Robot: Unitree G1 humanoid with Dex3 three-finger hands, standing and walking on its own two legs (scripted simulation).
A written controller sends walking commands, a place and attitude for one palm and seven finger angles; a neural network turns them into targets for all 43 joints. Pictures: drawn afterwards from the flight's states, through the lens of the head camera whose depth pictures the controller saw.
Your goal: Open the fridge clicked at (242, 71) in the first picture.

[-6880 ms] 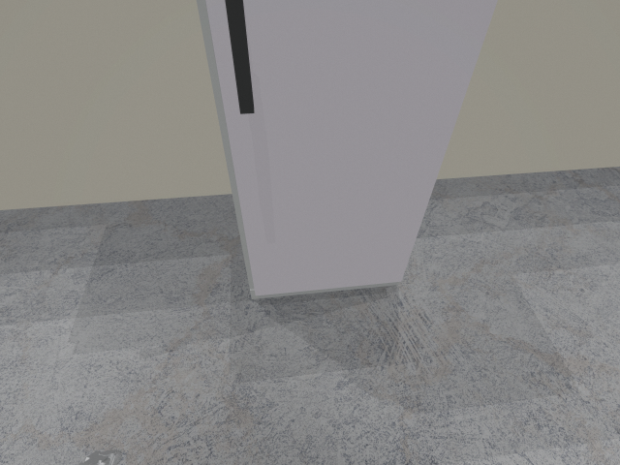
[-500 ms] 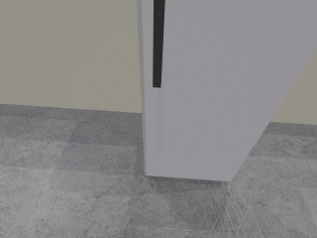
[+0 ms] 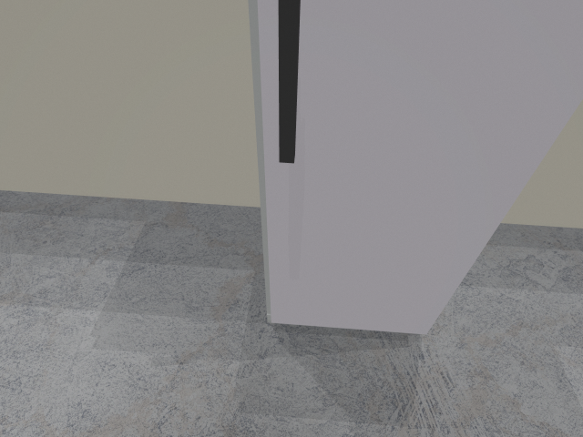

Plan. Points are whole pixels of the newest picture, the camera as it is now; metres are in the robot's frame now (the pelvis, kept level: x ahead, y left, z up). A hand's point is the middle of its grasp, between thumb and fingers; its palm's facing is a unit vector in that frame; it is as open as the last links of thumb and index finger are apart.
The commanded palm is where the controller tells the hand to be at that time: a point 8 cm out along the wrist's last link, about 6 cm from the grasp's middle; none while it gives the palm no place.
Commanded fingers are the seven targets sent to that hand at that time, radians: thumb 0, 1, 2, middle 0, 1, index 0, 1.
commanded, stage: look again from close up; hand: left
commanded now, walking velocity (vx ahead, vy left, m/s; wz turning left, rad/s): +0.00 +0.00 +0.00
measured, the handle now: (289, 54) +0.59 +0.04 +0.26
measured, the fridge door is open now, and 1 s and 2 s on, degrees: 0 0 0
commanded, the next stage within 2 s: shuffle to correct the standing spot in 1.14 s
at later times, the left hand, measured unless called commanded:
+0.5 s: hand out of the picture +0.03 +0.17 -0.17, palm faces +0.01 -0.98 -0.21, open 7.4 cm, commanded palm none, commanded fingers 0.00 0.90 0.90 -0.20 -0.30 -0.20 -0.30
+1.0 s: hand out of the picture +0.08 +0.17 -0.17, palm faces -0.01 -0.98 -0.21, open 7.4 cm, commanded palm none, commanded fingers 0.00 0.90 0.90 -0.20 -0.30 -0.20 -0.30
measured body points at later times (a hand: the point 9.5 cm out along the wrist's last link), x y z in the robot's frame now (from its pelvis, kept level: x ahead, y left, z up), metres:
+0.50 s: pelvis +0.03 -0.01 +0.00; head +0.05 -0.01 +0.45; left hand +0.03 +0.22 -0.15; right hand +0.04 -0.24 -0.15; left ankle +0.08 +0.08 -0.74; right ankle +0.03 -0.15 -0.74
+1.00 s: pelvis +0.06 -0.01 +0.01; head +0.08 -0.01 +0.46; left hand +0.08 +0.22 -0.15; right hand +0.08 -0.25 -0.15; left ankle +0.08 +0.08 -0.74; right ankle +0.03 -0.15 -0.74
